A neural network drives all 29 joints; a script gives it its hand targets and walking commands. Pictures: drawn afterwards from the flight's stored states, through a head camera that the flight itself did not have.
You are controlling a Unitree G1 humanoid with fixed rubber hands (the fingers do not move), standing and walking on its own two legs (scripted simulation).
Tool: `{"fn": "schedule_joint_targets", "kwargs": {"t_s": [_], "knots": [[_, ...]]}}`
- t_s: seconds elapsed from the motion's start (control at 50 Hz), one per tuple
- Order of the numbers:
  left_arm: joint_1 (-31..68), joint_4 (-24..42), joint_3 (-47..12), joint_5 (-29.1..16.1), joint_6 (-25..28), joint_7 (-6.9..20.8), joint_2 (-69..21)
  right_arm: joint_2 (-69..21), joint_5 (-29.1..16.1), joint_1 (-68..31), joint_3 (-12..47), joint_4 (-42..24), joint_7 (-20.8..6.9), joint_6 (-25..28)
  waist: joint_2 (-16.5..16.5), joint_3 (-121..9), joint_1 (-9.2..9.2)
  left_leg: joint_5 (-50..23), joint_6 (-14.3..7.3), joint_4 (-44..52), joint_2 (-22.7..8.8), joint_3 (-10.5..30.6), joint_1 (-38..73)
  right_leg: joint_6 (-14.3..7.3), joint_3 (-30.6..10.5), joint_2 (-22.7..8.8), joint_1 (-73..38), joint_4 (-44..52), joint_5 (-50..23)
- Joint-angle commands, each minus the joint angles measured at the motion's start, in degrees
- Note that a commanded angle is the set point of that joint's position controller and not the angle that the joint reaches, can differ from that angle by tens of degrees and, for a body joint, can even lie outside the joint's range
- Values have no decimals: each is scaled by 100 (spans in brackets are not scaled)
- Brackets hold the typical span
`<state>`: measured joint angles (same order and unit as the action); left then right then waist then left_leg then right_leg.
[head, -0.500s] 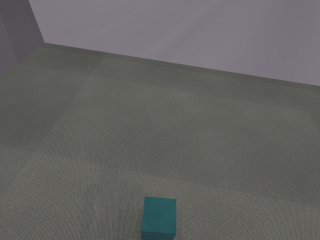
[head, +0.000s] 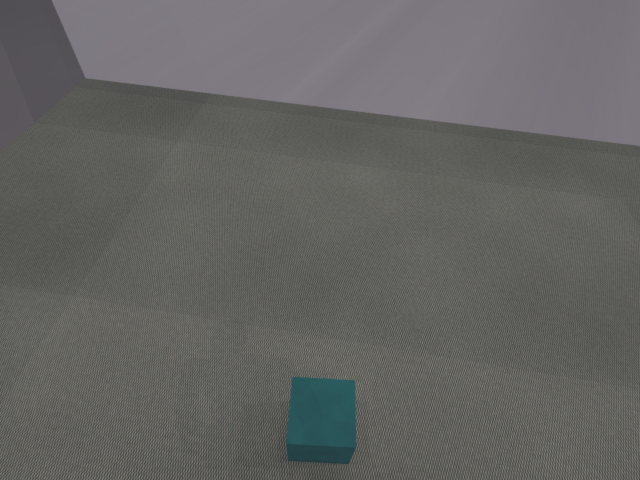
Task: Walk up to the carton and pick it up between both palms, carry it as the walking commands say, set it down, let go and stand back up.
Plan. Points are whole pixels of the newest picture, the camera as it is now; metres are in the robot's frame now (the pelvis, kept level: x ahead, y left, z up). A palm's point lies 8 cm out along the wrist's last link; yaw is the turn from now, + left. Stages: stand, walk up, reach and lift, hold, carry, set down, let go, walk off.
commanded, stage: reach and lift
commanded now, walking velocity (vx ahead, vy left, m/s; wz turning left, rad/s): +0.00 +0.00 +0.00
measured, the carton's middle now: (321, 421) +0.39 -0.04 -0.67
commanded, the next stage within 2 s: none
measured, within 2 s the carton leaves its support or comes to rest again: neither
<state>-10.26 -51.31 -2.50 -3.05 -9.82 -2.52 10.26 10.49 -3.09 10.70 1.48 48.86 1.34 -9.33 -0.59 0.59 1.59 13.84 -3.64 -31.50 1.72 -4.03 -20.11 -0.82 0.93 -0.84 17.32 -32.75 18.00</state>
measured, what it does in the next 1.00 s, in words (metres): lowers itself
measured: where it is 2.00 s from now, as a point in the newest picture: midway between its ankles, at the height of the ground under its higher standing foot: outside the picture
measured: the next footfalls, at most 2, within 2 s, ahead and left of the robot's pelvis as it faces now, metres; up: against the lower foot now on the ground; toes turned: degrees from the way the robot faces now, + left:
none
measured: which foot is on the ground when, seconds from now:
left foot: down 0.00-1.00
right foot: down 0.00-1.00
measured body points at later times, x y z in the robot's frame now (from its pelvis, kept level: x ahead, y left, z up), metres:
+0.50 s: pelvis -0.02 -0.01 -0.05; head +0.10 -0.01 +0.38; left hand +0.17 +0.19 -0.18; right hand +0.16 -0.23 -0.17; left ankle +0.03 +0.08 -0.73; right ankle -0.01 -0.12 -0.73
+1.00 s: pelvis -0.08 -0.01 -0.10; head +0.11 +0.00 +0.31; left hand +0.31 +0.17 -0.20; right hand +0.29 -0.22 -0.19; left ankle +0.03 +0.08 -0.73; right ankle -0.01 -0.12 -0.73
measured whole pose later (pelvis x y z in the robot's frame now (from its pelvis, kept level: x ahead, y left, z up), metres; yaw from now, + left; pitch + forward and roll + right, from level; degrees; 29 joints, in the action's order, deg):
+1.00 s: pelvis -0.08 -0.01 -0.10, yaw +0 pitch +23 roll -1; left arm 36.5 -43.2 8.7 1.3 -19.2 -1.2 9.7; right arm 6.4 -1.0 -32.2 -11.5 39.0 3.1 -18.1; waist 0.0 2.1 2.0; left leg 18.7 -2.4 -63.9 -1.0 -2.5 -68.0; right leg -1.2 3.0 0.4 64.7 -65.3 23.4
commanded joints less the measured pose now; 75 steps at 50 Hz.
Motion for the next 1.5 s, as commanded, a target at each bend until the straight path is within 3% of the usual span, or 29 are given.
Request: {"fn": "schedule_joint_targets", "kwargs": {"t_s": [0.0, 0.02, 0.08, 0.12, 0.16, 0.24, 0.36, 0.44, 0.52, 0.64, 0.76, 0.94, 1.18, 1.3, 1.48], "knots": [[1676, 1231, 138, -199, -1347, 57, 924, 782, -188, -1677, 5, -1460, -12, -1287, -43, -252, -99, 1663, -156, 200, -367, 380, 83, -333, 155, -241, 1334, 253, 1326], [1304, 1159, 98, -270, -1912, 117, 819, 627, -228, -1218, 33, -1247, -17, -1835, 71, -138, -44, 1551, -164, 139, -381, 347, -92, -381, 180, -140, 1519, 154, 1048], [477, 1241, 50, -161, -2948, 171, 530, 535, -8, -337, -152, -1015, -72, -2887, 110, -744, -71, -168, -64, -60, -216, 557, -15, -369, 29, 143, 1332, -81, -243], [111, 1508, 26, -31, -3069, 250, 359, 390, 242, 10, -293, -1303, -138, -2996, 90, -979, -8, -1299, -12, -129, -128, 799, 523, -361, -113, 267, 1400, -7, -882], [183, 2041, 125, 193, -2823, 339, 244, 306, 492, -42, -405, -1841, -235, -2730, 200, -1069, -29, -2030, 89, -235, -119, 877, 833, -353, -243, 315, 1562, -23, -1226], [707, 2906, 366, 462, -2130, 359, 94, 251, 679, -706, -664, -2690, -348, -2026, 219, -1236, -140, -1727, 154, -731, -171, 789, 274, -277, -268, 300, 1918, -587, -1004], [752, 3258, 501, 332, -1420, 322, 171, 292, 513, -832, -661, -2951, -387, -1311, 181, -2317, -81, -2129, 218, -1791, -218, 854, -183, -36, -329, 287, 2705, -1497, -1252], [640, 3214, 542, 304, -1289, 354, 341, 55, 302, -694, -496, -3041, -226, -1262, 10, -2620, -114, -1440, 148, -2055, -80, 655, -831, 50, -409, 237, 2541, -1663, -1311], [951, 3058, 618, 398, -1326, 464, 453, -81, 248, -950, -478, -3187, -42, -1352, -85, -2227, -119, -255, 52, -2066, -28, 482, -1470, 45, -406, 161, 2544, -1596, -529], [2475, 2830, 732, 382, -1272, 526, 562, -39, 177, -2231, -695, -3083, 72, -1354, -11, -1664, 78, 864, 82, -2133, -115, 473, -1841, -18, -230, 68, 3088, -1615, 650], [3915, 2155, 920, 361, -1350, 428, 548, -74, 63, -3557, -883, -2360, 104, -1406, 133, -1914, 105, 1120, 193, -2269, -109, 487, -2031, -5, -103, 83, 3501, -1803, 793], [5593, 1279, 1201, 455, -839, 114, 348, 66, 229, -5069, -1417, -1450, 195, -766, 376, -3129, 55, 520, 343, -2573, -55, 551, -2067, 88, -25, 263, 4277, -2219, 403], [7097, 705, 1232, 289, 249, -404, 244, 421, 127, -6674, -1696, -623, 186, 409, 228, -4761, 82, -570, 442, -2763, 34, 750, -2097, 212, 70, 512, 4942, -2488, -288], [7471, 486, 1357, 257, 624, -448, 243, 478, 142, -7026, -1861, -258, 114, 823, 353, -5195, 191, -1331, 457, -2854, 87, 832, -2131, 220, 49, 545, 5381, -2529, -821], [7280, 693, 1559, 342, 861, -335, 162, 441, 193, -6795, -1931, -474, 33, 1065, 483, -6019, 182, -2673, 397, -3001, 67, 988, -1736, 195, -7, 556, 5748, -2498, -1629]]}}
